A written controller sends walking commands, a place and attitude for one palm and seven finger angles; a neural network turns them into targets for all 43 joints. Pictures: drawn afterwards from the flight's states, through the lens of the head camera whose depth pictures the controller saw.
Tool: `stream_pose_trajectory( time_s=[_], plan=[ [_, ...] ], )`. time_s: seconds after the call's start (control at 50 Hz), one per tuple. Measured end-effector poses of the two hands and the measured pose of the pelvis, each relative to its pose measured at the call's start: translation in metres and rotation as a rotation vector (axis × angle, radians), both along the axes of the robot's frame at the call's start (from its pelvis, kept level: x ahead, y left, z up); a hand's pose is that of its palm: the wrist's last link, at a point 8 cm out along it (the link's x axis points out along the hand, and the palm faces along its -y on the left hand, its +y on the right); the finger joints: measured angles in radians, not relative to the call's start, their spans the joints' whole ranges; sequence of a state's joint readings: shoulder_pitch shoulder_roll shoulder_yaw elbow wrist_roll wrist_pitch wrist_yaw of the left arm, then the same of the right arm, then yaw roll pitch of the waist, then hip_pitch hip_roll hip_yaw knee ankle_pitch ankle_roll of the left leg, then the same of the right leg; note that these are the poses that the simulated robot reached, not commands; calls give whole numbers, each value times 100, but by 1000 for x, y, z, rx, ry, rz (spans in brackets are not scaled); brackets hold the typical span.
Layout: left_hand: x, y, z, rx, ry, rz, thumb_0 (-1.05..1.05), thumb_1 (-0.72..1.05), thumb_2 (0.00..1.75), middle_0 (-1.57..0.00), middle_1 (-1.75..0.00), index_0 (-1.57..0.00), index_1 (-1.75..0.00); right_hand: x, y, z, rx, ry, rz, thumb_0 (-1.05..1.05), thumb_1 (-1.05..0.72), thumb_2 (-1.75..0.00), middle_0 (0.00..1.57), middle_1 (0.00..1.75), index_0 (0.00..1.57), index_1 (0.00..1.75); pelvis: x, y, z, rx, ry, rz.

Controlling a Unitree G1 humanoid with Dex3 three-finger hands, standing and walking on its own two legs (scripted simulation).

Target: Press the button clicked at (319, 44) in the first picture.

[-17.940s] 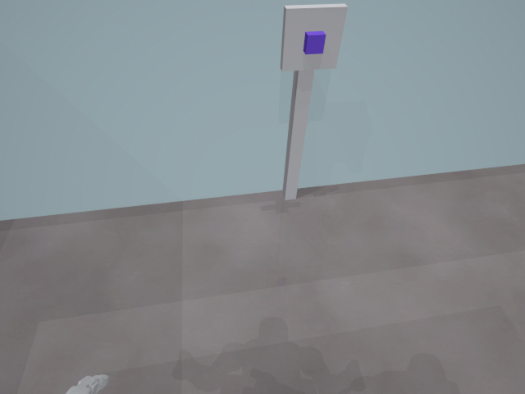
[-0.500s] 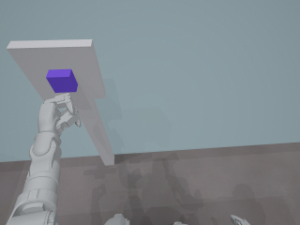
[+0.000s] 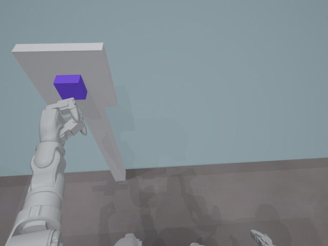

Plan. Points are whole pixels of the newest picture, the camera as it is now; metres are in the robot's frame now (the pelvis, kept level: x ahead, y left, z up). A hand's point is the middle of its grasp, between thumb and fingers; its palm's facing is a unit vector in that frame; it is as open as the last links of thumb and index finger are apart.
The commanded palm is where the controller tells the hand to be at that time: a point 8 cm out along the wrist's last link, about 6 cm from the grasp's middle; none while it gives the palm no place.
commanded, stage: aim a knuckle at the button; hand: left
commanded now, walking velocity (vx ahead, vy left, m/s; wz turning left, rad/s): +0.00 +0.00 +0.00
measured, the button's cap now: (71, 86) +0.49 +0.24 +0.10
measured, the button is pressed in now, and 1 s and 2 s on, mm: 0 0 12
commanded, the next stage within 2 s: press the button with the knuckle in 0.82 s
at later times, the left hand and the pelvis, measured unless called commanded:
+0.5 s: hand (78, 121) +0.40 +0.22 +0.07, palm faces +0.09 -1.00 +0.00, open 3.1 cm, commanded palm +0.36 +0.27 +0.07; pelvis +0.00 +0.00 +0.00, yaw +0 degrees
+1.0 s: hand (81, 120) +0.40 +0.21 +0.07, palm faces +0.10 -1.00 -0.01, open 3.1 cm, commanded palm +0.37 +0.26 +0.07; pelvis +0.00 +0.01 +0.00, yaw +0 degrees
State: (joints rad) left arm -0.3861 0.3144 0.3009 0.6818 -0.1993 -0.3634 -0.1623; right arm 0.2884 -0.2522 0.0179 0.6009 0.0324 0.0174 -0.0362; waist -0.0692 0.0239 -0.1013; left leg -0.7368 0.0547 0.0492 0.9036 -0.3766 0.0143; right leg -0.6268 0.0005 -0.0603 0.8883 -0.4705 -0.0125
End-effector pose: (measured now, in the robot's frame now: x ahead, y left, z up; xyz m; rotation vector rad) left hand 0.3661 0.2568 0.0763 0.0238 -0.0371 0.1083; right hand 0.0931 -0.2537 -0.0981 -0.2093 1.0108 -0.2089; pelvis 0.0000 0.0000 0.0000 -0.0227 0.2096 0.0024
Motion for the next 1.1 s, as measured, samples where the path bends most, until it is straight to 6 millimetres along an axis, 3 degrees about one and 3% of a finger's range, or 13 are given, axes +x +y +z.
stream_pose_trajectory(
  time_s=[0.12,0.22,0.38,0.48,0.62,0.74,0.92,1.1],
  plan=[
    [-10,16,-9,-10,63,4,2,90,90,-130,-150,-130,-150,-7,-2,0,-1,31,-1,1,-90,-90,21,30,20,30,1,-1,1,-3,-2,6],
    [-15,14,-19,-24,58,-15,2,90,90,-130,-150,-130,-150,-9,-6,-2,-29,56,9,1,-90,-90,21,30,20,30,-2,1,-1,-9,5,16],
    [4,4,-11,-16,11,-34,2,90,90,-130,-150,-130,-150,-7,-5,-3,-42,44,-3,1,-90,-90,20,30,20,30,-3,3,-3,-11,13,14],
    [11,9,-7,-23,36,-22,2,90,90,-130,-150,-130,-150,-7,1,-1,-20,31,-15,1,-90,-90,20,30,20,30,1,5,-1,-7,14,2],
    [-5,21,-15,-23,59,-7,2,90,90,-130,-150,-130,-150,-7,5,0,-7,39,-8,1,-90,-90,21,30,20,30,5,7,0,-8,15,-1],
    [-16,11,-16,-24,20,-30,2,90,90,-130,-150,-130,-150,1,6,-2,-17,36,12,1,-90,-90,21,30,20,30,3,9,-1,-14,9,13],
    [4,1,-14,-15,36,-24,2,90,90,-130,-150,-130,-150,9,9,-1,-22,0,25,1,-90,-90,21,30,20,30,-2,8,-3,-12,12,16],
    [16,9,-7,-17,47,-9,2,90,90,-130,-150,-130,-150,-6,5,-3,-10,41,4,1,-90,-90,21,30,20,30,1,5,-2,-9,17,9]
  ],
)
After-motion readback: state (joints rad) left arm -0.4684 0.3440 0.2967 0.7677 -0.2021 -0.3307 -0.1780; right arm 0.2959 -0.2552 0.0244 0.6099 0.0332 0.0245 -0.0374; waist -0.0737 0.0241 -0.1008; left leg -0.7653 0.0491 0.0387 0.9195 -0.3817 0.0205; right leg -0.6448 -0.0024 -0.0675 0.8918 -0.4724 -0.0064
